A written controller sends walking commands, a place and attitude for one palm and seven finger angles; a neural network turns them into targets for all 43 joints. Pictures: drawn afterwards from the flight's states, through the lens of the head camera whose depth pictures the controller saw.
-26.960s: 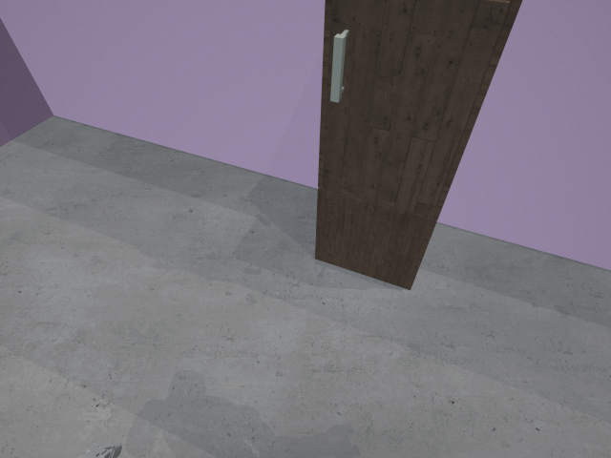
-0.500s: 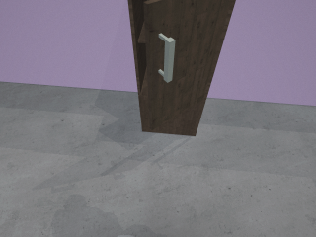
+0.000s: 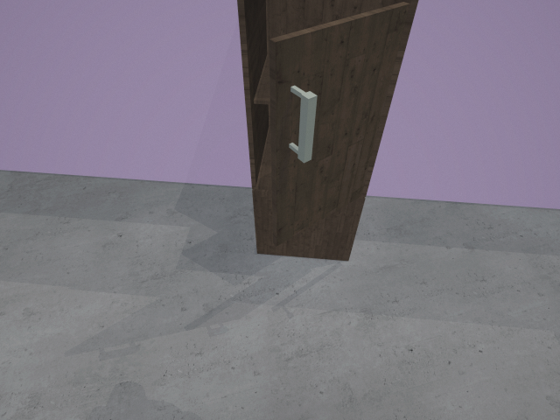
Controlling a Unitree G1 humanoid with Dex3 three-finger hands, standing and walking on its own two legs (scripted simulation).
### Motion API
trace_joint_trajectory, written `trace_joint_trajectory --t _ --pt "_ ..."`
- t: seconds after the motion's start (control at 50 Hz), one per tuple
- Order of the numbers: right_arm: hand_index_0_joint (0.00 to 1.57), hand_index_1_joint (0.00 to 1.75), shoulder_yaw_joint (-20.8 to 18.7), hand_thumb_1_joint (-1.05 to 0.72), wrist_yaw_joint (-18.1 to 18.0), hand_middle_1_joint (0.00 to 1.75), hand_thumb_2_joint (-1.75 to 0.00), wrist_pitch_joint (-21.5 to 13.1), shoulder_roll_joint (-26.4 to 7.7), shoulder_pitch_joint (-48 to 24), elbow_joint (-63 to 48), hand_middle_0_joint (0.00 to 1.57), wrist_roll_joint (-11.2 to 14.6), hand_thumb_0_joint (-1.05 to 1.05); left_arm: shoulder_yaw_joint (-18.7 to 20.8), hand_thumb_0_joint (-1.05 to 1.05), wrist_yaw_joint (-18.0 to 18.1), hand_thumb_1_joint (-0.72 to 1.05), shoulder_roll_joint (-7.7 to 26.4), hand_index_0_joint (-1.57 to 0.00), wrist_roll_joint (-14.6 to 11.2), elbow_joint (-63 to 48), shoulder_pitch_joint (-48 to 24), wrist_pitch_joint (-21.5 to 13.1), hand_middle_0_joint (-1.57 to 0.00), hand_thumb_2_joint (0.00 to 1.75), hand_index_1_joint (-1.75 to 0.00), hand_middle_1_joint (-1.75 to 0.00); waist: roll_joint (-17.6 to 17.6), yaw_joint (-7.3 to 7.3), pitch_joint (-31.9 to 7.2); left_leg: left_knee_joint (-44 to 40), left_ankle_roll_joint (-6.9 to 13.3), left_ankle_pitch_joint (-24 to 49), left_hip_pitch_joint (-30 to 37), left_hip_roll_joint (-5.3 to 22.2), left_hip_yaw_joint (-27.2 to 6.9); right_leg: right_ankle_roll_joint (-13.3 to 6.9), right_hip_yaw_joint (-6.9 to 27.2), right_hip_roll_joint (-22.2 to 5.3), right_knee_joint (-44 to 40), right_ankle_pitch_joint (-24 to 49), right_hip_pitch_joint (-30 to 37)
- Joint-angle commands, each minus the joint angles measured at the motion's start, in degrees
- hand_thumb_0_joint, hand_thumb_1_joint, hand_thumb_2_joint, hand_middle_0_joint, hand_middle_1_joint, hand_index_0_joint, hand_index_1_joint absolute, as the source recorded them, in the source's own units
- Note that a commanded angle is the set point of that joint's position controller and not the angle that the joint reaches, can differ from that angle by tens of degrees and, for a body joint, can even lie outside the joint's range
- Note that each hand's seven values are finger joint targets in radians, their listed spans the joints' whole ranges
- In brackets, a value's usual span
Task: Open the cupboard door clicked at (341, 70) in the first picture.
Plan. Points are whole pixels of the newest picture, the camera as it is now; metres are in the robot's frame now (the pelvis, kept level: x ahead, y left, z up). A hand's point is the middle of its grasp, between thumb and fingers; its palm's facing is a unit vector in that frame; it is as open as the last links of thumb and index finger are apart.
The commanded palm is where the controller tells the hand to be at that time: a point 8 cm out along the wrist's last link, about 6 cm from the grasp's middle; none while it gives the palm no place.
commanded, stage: let the arm hang, fingers relaxed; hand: left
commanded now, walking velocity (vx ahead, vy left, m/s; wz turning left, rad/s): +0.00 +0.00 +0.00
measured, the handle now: (300, 124) +0.66 +0.00 +0.08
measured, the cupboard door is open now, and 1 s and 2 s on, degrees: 42 42 42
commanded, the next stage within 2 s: look to check the result in 0.24 s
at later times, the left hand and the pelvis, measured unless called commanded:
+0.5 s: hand out of the picture -0.01 +0.19 -0.18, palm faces +0.02 -0.98 -0.20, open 7.4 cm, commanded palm none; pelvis +0.00 +0.01 +0.00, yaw +0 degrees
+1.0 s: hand out of the picture +0.05 +0.22 -0.17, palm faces +0.00 -0.96 -0.28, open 7.4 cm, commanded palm none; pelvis +0.01 +0.01 +0.00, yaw +0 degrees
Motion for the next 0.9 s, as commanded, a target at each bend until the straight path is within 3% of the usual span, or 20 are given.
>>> trace_joint_trajectory --t 0.0,0.04,0.3,0.88 --pt "0.20 0.30 -1.06 -0.90 -0.32 0.30 -0.90 -1.04 -5.70 3.77 -1.15 0.20 -0.11 0.00 1.31 0.00 0.11 0.90 6.07 -0.20 -0.18 -1.36 3.64 -0.91 -0.20 0.90 -0.30 -0.30 0.89 0.03 5.39 -6.71 1.01 -4.39 -5.50 6.02 -6.85 -0.72 6.54 -6.34 -4.93 -3.54 -2.48" --pt "0.20 0.30 -1.15 -0.90 -0.31 0.30 -0.90 -1.10 -5.43 4.52 -1.14 0.20 -0.09 0.00 1.40 0.00 0.14 0.90 6.04 -0.20 -0.13 -1.42 3.64 -0.82 -0.20 0.90 -0.30 -0.30 -0.56 0.09 5.38 -6.96 1.18 -5.20 -6.40 6.14 -7.14 -0.68 6.23 -6.28 -4.39 -3.82 -2.06" --pt "0.20 0.30 -1.55 -0.90 -0.26 0.30 -0.90 -1.30 -6.84 3.78 -1.50 0.20 0.04 0.00 1.51 0.00 0.14 0.90 6.77 -0.20 -0.10 -1.46 3.57 -1.20 -0.20 0.90 -0.30 -0.30 -0.55 -0.19 3.81 -6.22 1.31 -2.86 -4.22 6.19 -7.25 -0.74 6.19 -6.63 -3.36 -1.69 -2.77" --pt "0.20 0.30 -2.24 -0.90 0.45 0.30 -0.90 -1.83 -15.10 -6.61 -2.67 0.20 0.14 0.00 1.97 0.00 -0.44 0.90 14.57 -0.20 -0.03 -2.68 -4.70 -2.20 -0.20 0.90 -0.30 -0.30 -0.86 -0.27 0.49 -7.17 0.67 5.80 1.15 7.12 -7.02 -0.62 6.72 -8.10 -5.80 4.90 0.71"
